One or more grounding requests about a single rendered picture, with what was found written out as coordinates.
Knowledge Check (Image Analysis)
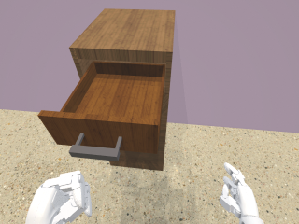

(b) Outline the cabinet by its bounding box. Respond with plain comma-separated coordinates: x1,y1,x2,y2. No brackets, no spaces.
69,8,176,171

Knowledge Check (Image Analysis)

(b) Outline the robot right hand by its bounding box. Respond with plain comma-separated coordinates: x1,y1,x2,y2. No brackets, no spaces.
220,162,259,220

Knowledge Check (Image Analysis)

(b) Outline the drawer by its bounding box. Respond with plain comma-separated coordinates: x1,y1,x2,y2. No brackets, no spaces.
38,61,165,154

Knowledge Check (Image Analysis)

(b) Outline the handle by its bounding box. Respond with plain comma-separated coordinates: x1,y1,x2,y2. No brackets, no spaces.
69,133,122,161

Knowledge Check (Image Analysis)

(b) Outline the robot left hand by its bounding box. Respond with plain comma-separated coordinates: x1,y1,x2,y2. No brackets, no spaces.
25,170,93,224

